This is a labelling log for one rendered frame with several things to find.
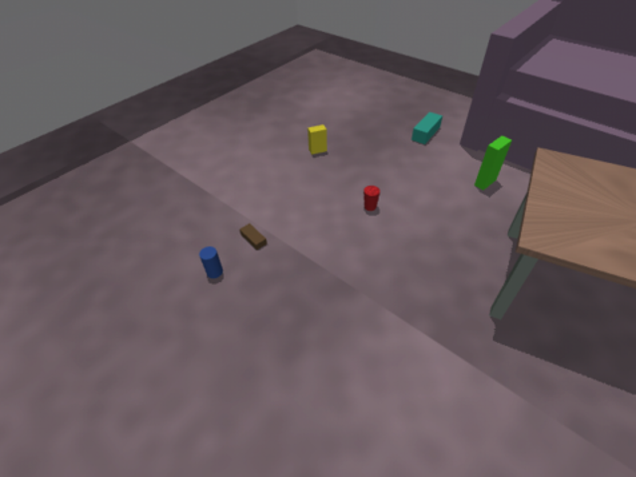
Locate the sofa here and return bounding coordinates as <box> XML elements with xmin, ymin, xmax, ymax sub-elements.
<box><xmin>459</xmin><ymin>0</ymin><xmax>636</xmax><ymax>170</ymax></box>

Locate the coffee table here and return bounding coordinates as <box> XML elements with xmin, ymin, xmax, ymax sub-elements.
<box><xmin>489</xmin><ymin>147</ymin><xmax>636</xmax><ymax>320</ymax></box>

